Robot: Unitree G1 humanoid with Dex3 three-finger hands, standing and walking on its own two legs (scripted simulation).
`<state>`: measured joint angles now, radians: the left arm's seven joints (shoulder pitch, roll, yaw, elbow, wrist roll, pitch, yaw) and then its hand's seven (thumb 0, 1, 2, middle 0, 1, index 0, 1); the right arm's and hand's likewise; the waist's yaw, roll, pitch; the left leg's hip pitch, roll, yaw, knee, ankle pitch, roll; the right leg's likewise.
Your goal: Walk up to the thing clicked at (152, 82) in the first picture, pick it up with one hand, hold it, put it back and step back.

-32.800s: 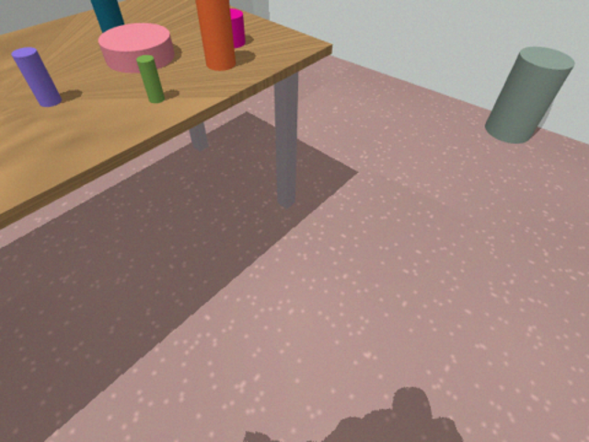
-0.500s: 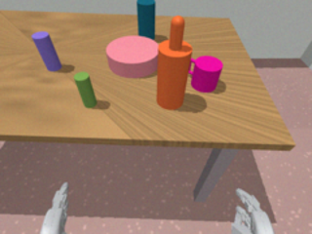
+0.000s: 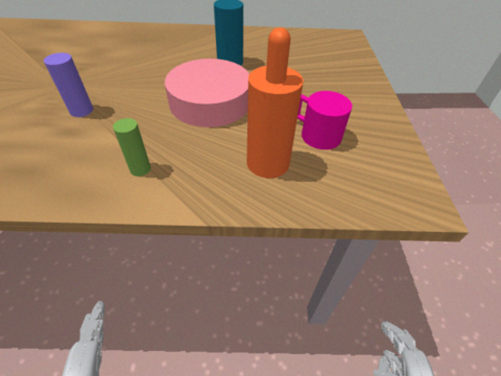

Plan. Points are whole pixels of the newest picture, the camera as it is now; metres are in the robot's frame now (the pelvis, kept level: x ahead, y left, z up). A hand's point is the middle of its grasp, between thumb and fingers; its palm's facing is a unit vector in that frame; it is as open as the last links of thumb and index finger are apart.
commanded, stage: home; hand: left
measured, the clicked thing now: (133, 148) +0.51 +0.22 +0.08
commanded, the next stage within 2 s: stand in 0.18 s
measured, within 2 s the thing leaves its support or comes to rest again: neither
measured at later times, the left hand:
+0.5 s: hand out of the picture +0.05 +0.26 -0.11, palm faces +0.00 -0.92 -0.38, open 15.2 cm
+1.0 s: hand out of the picture +0.04 +0.25 -0.09, palm faces +0.01 -0.93 -0.36, open 7.5 cm
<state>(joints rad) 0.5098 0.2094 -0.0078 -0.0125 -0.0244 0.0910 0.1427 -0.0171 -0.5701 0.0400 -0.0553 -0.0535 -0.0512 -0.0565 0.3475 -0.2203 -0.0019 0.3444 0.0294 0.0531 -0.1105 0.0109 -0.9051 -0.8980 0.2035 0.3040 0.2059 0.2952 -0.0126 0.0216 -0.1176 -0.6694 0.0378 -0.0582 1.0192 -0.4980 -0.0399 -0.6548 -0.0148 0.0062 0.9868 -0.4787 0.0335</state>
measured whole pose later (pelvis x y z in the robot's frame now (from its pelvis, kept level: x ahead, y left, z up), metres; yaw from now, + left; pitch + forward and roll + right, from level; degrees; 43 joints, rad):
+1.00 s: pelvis -0.01 +0.00 +0.06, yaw +1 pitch -4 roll +0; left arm 0.14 0.33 0.00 1.13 0.01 -0.01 0.01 0.00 0.88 0.89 -0.21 -0.30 -0.20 -0.30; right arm 0.15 -0.33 -0.01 1.12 -0.02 0.00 0.00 0.00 -0.91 -0.90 0.20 0.30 0.21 0.29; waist 0.01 0.02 0.07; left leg -0.16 0.02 -0.04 0.44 -0.21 -0.03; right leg -0.15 -0.04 0.00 0.43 -0.21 0.03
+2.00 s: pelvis +0.00 +0.00 +0.07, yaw +1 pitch -3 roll +0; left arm 0.11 0.34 0.01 1.15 0.01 0.00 0.00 0.00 0.90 0.90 -0.21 -0.30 -0.20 -0.30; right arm 0.12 -0.35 0.00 1.15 -0.01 0.00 0.01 0.00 -0.91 -0.90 0.20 0.30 0.21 0.29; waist 0.01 0.01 0.07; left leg -0.12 0.02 -0.04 0.36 -0.19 -0.03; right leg -0.11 -0.05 0.00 0.35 -0.19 0.04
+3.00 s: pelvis -0.03 +0.01 +0.05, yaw +2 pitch -2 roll -1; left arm 0.07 0.36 0.06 1.01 0.00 0.04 0.01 0.00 0.90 0.90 -0.21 -0.30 -0.20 -0.30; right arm 0.07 -0.41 -0.04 1.03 0.00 0.05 0.01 0.00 -0.91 -0.90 0.21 0.30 0.21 0.29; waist 0.00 0.03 0.16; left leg -0.33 0.00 -0.06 0.69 -0.31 0.02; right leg -0.27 -0.05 -0.01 0.57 -0.25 0.03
